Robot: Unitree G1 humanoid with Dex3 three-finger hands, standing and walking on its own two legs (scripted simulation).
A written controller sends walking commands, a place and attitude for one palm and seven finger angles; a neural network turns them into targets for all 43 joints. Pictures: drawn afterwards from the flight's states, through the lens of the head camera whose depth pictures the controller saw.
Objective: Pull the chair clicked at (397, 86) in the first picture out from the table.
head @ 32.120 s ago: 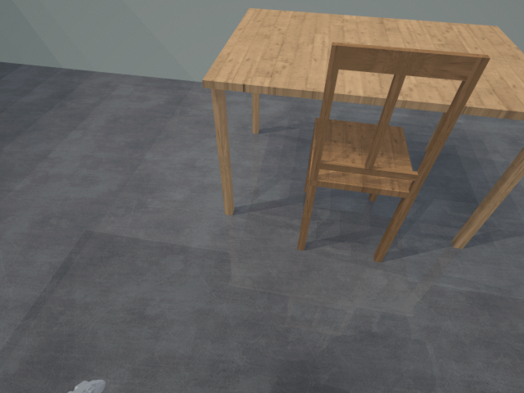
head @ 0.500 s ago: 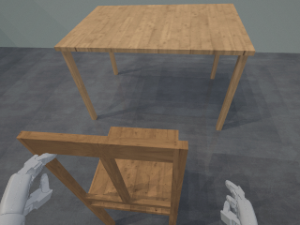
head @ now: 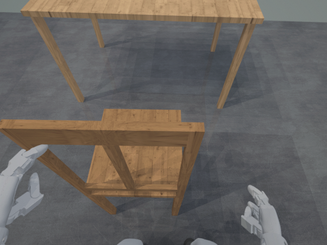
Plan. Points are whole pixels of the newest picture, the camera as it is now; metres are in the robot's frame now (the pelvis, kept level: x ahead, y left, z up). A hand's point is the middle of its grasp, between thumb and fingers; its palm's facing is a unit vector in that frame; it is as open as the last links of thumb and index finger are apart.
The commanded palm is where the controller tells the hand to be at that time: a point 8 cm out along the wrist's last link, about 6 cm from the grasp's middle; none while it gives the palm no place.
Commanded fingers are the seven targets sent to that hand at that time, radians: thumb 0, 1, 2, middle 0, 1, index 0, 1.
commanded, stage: step back with the hand held close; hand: left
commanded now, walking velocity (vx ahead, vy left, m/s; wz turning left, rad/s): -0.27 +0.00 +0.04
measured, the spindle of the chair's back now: (122, 169) +0.30 +0.15 -0.07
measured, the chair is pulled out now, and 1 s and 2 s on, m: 0.66 0.66 0.66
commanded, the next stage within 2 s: stop stepping back and stand still in 0.70 s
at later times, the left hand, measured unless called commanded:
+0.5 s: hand out of the picture +0.13 +0.28 +0.14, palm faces +0.38 -0.81 -0.45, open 7.4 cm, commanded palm +0.05 +0.33 +0.18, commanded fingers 0.00 0.90 0.90 -0.20 -0.30 -0.20 -0.30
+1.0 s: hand out of the picture +0.02 +0.26 +0.16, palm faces +0.32 -0.79 -0.51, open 7.4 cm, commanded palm -0.03 +0.30 +0.18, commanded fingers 0.00 0.90 0.90 -0.20 -0.30 -0.20 -0.30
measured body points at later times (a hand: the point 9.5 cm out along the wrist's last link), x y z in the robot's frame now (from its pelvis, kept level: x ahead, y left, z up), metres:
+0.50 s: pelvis -0.08 +0.03 -0.01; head -0.07 +0.05 +0.44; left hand +0.10 +0.33 +0.16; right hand +0.06 -0.21 -0.09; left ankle -0.01 +0.14 -0.74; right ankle -0.04 -0.11 -0.71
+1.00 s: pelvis -0.19 +0.01 -0.01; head -0.17 +0.02 +0.44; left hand +0.00 +0.30 +0.19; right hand -0.01 -0.25 -0.07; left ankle -0.13 +0.13 -0.74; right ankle -0.20 -0.11 -0.73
